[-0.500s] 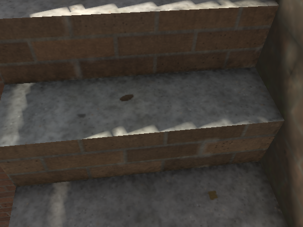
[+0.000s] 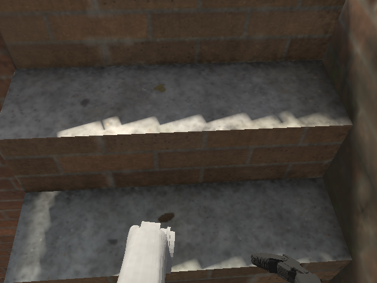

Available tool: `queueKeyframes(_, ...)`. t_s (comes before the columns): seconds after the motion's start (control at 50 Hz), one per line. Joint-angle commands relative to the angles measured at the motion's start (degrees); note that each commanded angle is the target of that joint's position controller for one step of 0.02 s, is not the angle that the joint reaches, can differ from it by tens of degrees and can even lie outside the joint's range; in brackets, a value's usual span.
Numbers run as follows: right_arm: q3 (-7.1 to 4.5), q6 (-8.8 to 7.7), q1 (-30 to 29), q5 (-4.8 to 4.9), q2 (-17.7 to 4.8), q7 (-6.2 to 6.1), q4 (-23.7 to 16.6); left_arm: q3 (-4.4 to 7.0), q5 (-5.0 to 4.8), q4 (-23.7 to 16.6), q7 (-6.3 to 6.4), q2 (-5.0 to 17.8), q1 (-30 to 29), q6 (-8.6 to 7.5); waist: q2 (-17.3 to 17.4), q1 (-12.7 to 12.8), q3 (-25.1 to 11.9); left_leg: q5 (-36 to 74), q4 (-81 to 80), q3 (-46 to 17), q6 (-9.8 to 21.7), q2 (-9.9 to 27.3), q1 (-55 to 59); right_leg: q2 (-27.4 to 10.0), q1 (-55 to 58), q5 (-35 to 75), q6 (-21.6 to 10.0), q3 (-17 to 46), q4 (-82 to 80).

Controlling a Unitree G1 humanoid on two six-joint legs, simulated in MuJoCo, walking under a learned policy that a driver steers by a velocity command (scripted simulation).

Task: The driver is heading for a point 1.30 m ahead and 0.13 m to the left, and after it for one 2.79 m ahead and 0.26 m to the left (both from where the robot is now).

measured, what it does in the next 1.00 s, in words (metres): climbs: left foot 0.21 m higher, then right foot 0.21 m higher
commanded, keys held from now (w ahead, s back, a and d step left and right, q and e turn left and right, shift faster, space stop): w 1.00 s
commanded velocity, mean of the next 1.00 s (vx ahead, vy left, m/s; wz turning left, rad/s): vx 0.50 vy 0.00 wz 0.00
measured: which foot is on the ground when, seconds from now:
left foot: up 0.00-0.14, down 0.16-0.74, up 0.76-1.00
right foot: down 0.00-0.16, up 0.18-0.70, down 0.72-1.00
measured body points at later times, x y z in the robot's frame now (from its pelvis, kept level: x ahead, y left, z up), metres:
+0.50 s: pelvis +0.19 +0.05 +0.21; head +0.19 +0.08 +0.66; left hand +0.38 +0.25 +0.11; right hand +0.20 -0.21 +0.09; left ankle +0.18 +0.15 -0.52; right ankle +0.24 -0.10 -0.18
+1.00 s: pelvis +0.40 -0.02 +0.41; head +0.41 -0.04 +0.86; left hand +0.41 +0.23 +0.27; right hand +0.58 -0.18 +0.30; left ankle +0.43 +0.14 +0.03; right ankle +0.43 -0.10 -0.30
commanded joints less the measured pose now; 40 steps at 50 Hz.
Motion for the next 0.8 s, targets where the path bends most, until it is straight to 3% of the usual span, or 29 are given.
queueKeyframes(0.02, -0.25, 1.73, -9.7, 0.5, -3.2, 0.62, -10.0, 0.58, -0.77, -5.1, 2.12, 4.9, -2.5, -1.78, -1.1, -2.0, 4.9, 3.2, -14.3, 8.2, -0.5, 7.7, 6.8, -11.5, -12.2, -7.6, -8.8, 11.2, -29.6)
queueKeyframes(0.06, 0.34, 3.04, -8.5, -0.8, -0.4, 1.95, -10.3, 2.67, 0.12, -6.1, 3.55, 8.1, 0.7, -1.41, -7.3, 0.2, -2.3, -7.1, -21.0, 7.7, 4.1, 10.3, 16.6, -12.7, 0.5, 10.6, -9.3, 6.6, -35.3)
queueKeyframes(0.08, 0.85, 3.3, -11.8, -1.0, 0.3, 2.94, -10.4, 3.02, -0.85, -6.6, 4.44, 7.5, 3.1, -0.47, -3.1, 2.8, -3.2, -14.4, -33.9, 9.8, 5.7, 9.3, 21.1, -12.2, 4.6, 17.0, -8.8, 2.5, -36.1)
queueKeyframes(0.1, 0.82, 2.0, -7.9, -1.12, 0.8, 3.55, -7.7, 2.37, -1.97, -8.7, 5.08, 6.2, 2.2, -0.4, -2.2, 2.1, -5.4, -19.2, -40.3, 15.4, 6.6, 5.9, 33.2, -12.1, 4.1, 46.0, -8.7, -2.1, -33.0)
queueKeyframes(0.14, -1.25, 1.28, 6.4, -0.55, -5.0, 3.65, -4.2, 2.8, -1.91, -10.9, 4.02, 12.4, 1.4, -1.04, -7.7, -4.0, -20.8, -19.3, -51.6, 16.2, 5.4, -2.2, 56.0, -16.2, 9.8, 106.9, -10.7, -0.3, -12.6)
queueKeyframes(0.16, -2.76, 0.96, 14.1, -1.77, -8.8, 3.07, -2.9, 4.57, -1.79, -12.9, 1.24, 16.9, -3.6, -1.6, -8.4, -8.6, -27.4, -17.0, -66.2, 12.7, 4.6, -3.4, 65.7, -16.3, 12.3, 111.8, -10.4, -0.2, 0.7)
queueKeyframes(0.18, -4.54, -0.39, 12.5, -1.71, -14.8, 2.03, 0.6, 3.8, -0.54, -14.5, -1.3, 12.5, 1.8, -2.83, -3.2, -2.5, -35.6, -23.3, -67.8, -3.1, 8.2, 2.6, 86.0, -11.9, -5.8, 97.1, -6.6, 6.0, 15.7)
queueKeyframes(0.2, -7.76, 0.98, 25.3, -3.21, -21.2, -0.14, 2.3, 3.77, -1.44, -17.8, -4.43, 11.8, -8.3, -4.03, 10.9, -12.2, -38.6, -34.7, -95.0, -35.1, 9.9, 16.5, 85.4, -0.2, -16.9, 53.1, -6.1, 4.7, 41.6)
queueKeyframes(0.22, -9.62, 2.11, 20.2, -2.1, -23.5, -0.53, 3.1, 5.03, 2.71, -19.9, -5.48, 9.0, -13.6, -4.04, 14.5, -10.8, -37.1, -42.9, -114.7, -52.7, 7.3, 17.3, 79.8, 8.5, -25.3, 21.8, -4.0, 18.1, 72.4)
queueKeyframes(0.24, -9.1, 2.32, 10.6, -1.32, -22.8, -0.18, 4.9, 3.42, 5.73, -23.7, -4.51, 1.4, -15.6, -2.5, 8.9, -3.6, -29.5, -44.0, -114.8, -48.1, 4.0, 20.4, 73.9, 7.5, -33.9, 20.7, -2.6, 22.1, 88.6)
queueKeyframes(0.28, -6.68, 0.68, 4.3, -1.65, -14.1, -0.04, 11.7, 1.09, 6.01, -26.4, -3.35, -3.6, -17.4, 0.23, 4.6, 3.3, -2.7, -36.7, -105.0, -28.5, 0.7, 16.4, 52.1, 5.2, -44.5, 19.6, -4.8, 18.9, 90.6)
queueKeyframes(0.3, -5.5, 0.14, 3.6, -1.87, -9.2, 0.57, 14.6, 0.71, 4.72, -24.4, -3.15, -3.8, -12.2, 1.43, 2.3, 6.4, 1.7, -31.1, -103.1, -19.9, -1.0, 14.6, 47.4, 5.3, -44.8, 17.7, -4.5, 17.8, 90.8)
queueKeyframes(0.32, -5.12, -0.78, 4.4, -2.3, -8.0, 0.89, 15.9, 0.67, 3.39, -22.5, -3.02, -3.5, -9.1, 2.36, 1.4, 7.1, 2.9, -24.8, -103.0, -13.9, -2.3, 13.7, 46.6, 5.6, -44.1, 19.0, -3.9, 16.9, 87.8)
queueKeyframes(0.34, -5.27, -2.28, 6.7, -2.13, -8.0, 1.2, 17.6, 0.72, 2.47, -21.5, -3.23, -3.0, -7.4, 2.28, 0.5, 6.7, 4.0, -17.9, -104.3, -9.6, -1.4, 12.9, 46.4, 6.4, -43.6, 20.5, -3.5, 15.9, 85.6)
queueKeyframes(0.38, -7.0, -4.72, 8.0, -1.3, -12.6, 2.32, 18.7, 0.21, 2.92, -22.8, -1.58, -3.9, -11.7, 2.78, 0.3, 6.2, 5.7, -9.4, -107.9, -4.5, -2.4, 12.5, 47.0, 6.4, -43.9, 22.3, -2.7, 14.6, 78.1)
queueKeyframes(0.44, -8.75, -6.91, 17.4, -1.72, -17.7, 2.67, 21.4, 0.53, 2.21, -24.2, 0.6, -3.5, -18.2, 4.22, 5.2, 1.3, 3.6, -4.1, -115.5, -5.7, 1.3, 17.1, 61.8, 7.1, -55.2, 19.6, -2.2, 10.2, 89.1)
queueKeyframes(0.48, -8.61, -7.44, 20.1, -1.99, -17.9, 2.96, 21.6, 0.5, 2.13, -27.2, 1.39, -3.6, -24.1, 4.27, 9.2, -0.2, 3.0, -2.7, -118.9, -7.6, 4.5, 20.8, 74.0, 5.7, -69.0, 8.1, -3.8, 10.9, 107.0)
queueKeyframes(0.5, -8.62, -7.74, 20.9, -2.21, -17.9, 2.93, 21.1, 0.8, 2.32, -29.1, 1.67, -2.5, -28.5, 4.01, 7.1, -1.0, 3.3, -4.7, -120.4, -6.6, 3.9, 21.6, 76.7, 4.9, -71.8, 5.8, -4.5, 12.4, 108.1)
queueKeyframes(0.56, -7.42, -7.81, 20.6, -0.93, -17.3, 1.43, 19.9, 0.16, 0.61, -31.4, 1.27, -1.5, -31.4, 4.77, 4.2, -0.2, 5.7, -4.9, -125.0, -0.4, 1.7, 19.7, 73.0, 1.4, -68.0, 4.9, -3.9, 9.2, 95.2)
queueKeyframes(0.6, -7.7, -7.4, 22.2, 0.17, -18.7, 0.49, 19.9, -0.48, 1.17, -34.2, 0.44, -1.9, -32.6, 5.63, 5.6, 0.1, 5.4, -3.0, -129.7, 3.1, 1.4, 17.3, 73.0, -4.2, -62.7, 4.7, -3.5, 2.0, 79.4)
queueKeyframes(0.64, -7.91, -5.45, 26.8, 0.18, -19.8, -0.01, 20.4, -1.54, 1.81, -37.0, -0.47, -2.6, -36.0, 6.71, 9.7, -5.0, 2.8, 9.1, -137.9, 4.6, 5.0, 15.9, 78.8, -6.6, -56.6, -2.3, -4.1, -7.6, 64.7)
queueKeyframes(0.66, -8.0, -4.33, 25.9, 0.97, -18.2, -0.98, 21.8, -3.94, -1.52, -37.5, -0.41, -8.2, -37.1, 7.27, 15.9, -3.6, 1.5, 27.6, -140.0, 9.9, 5.4, 15.3, 73.3, -6.3, -41.1, -14.9, -7.8, -7.2, 51.2)
queueKeyframes(0.68, -7.87, -4.18, 26.7, 1.0, -18.2, -1.51, 20.4, -2.52, -3.45, -34.9, -0.97, -4.5, -33.4, 6.74, 13.4, -3.4, -4.3, 58.2, -133.4, 11.2, 7.7, 12.8, 73.2, -0.3, -27.0, -19.8, -7.0, -14.6, 42.2)
queueKeyframes(0.7, -8.21, -5.75, 27.6, 0.81, -20.4, -1.22, 19.3, -1.33, -3.14, -30.8, -0.3, -3.2, -20.8, 5.93, 15.7, 1.2, -14.3, 96.8, -117.4, 8.6, 5.9, 17.3, 79.2, 3.8, -16.0, -21.4, -8.1, -8.0, 43.2)
queueKeyframes(0.72, -10.3, -7.98, 23.0, 2.56, -27.6, 1.15, 18.3, 0.31, -0.65, -28.8, 0.86, 2.1, -6.3, 5.61, 18.4, 9.6, -25.2, 107.3, -101.0, 9.2, 3.5, 19.5, 81.2, 4.4, -4.3, -13.0, -9.0, -0.6, 35.3)
queueKeyframes(0.74, -10.71, -9.21, 21.3, 4.19, -26.5, 3.9, 15.0, 3.17, 2.29, -25.3, 2.19, 10.0, 0.7, 6.01, 0.2, 12.3, -30.7, 92.0, -80.3, 7.6, 0.0, 11.4, 68.8, -6.9, 2.8, -28.7, -11.6, 28.1, 13.6)
queueKeyframes(0.76, -10.37, -9.23, 18.7, 1.91, -20.7, 6.64, 12.1, 5.45, 3.68, -23.7, 2.93, 16.4, 0.0, 7.26, -16.7, 11.1, -31.2, 33.1, -59.9, 1.7, -2.0, -0.6, 55.2, -14.8, 7.8, -43.2, -13.6, 56.1, -14.4)
queueKeyframes(0.78, -9.5, -8.84, 16.7, -2.72, -13.4, 6.56, 9.9, 6.68, 2.9, -23.6, 2.92, 16.8, -8.8, 6.79, -15.4, 7.6, -28.6, 19.3, -28.8, -9.7, -3.4, -5.9, 43.3, -17.4, 4.5, -48.7, -11.0, 65.1, -18.0)
queueKeyframes(0.8, -7.93, -8.02, 12.9, -4.32, -7.1, 5.74, 5.8, 6.21, 2.94, -20.8, 2.06, 13.8, -12.7, 5.95, -6.6, 2.9, -21.4, 21.5, -17.2, -10.7, -2.6, -5.3, 35.8, -16.5, -0.4, -44.1, -7.8, 56.9, -11.8)
Keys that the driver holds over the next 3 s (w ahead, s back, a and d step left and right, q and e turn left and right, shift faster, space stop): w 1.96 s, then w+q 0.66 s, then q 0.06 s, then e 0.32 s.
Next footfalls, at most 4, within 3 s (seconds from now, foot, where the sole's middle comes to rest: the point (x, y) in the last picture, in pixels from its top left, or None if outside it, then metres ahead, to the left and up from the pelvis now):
0.16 left None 0.22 0.15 -0.55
0.72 right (244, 223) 0.47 -0.11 -0.34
1.30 left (153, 94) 0.69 0.12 -0.12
1.98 right None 0.93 -0.11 0.09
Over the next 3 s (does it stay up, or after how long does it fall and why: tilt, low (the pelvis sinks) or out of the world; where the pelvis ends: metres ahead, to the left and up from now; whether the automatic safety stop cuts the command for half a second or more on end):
stays up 1.23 0.08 0.86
